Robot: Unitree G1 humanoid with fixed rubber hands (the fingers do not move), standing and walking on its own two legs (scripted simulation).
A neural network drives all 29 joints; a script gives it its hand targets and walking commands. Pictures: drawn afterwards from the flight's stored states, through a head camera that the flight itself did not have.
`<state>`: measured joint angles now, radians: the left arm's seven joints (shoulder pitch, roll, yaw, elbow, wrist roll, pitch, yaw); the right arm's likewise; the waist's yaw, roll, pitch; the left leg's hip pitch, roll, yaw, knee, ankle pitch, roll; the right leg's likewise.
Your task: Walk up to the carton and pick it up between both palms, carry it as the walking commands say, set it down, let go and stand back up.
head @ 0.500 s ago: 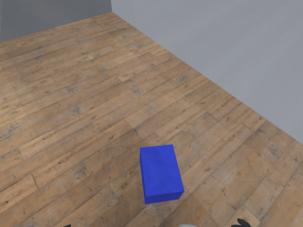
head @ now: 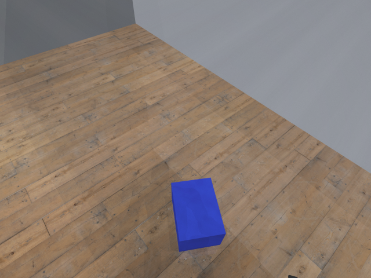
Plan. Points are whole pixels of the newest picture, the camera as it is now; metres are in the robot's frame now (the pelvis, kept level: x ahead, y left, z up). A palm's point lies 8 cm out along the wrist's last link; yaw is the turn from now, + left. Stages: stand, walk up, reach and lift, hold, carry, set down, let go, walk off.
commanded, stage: walk up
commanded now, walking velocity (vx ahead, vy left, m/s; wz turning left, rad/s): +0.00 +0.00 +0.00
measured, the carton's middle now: (195, 213) +0.51 -0.05 -0.68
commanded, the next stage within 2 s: none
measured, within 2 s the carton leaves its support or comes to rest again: neither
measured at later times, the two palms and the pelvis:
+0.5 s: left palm out of the picture +0.00 +0.17 -0.13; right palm out of the picture +0.11 -0.34 -0.13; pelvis +0.02 -0.09 +0.00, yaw +5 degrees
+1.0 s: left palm out of the picture +0.04 +0.15 -0.14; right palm out of the picture +0.11 -0.36 -0.12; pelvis +0.02 -0.11 -0.01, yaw +8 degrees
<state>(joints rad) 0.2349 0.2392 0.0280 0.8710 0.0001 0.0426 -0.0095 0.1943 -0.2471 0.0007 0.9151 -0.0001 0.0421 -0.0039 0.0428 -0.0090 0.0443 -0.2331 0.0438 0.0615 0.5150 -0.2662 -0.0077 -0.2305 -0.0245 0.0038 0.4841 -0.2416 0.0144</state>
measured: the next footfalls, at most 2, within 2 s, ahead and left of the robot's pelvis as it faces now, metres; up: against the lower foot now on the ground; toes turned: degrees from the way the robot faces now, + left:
right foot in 0.32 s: +0.09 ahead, -0.19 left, +0.00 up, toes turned +3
left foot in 0.68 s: +0.06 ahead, +0.04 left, +0.00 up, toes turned +10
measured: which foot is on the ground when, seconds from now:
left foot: down 0.00-0.32, up 0.34-0.66, down 0.68-1.00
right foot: down 0.00-0.08, up 0.10-0.30, down 0.32-0.68, up 0.70-0.98, down 1.00-1.00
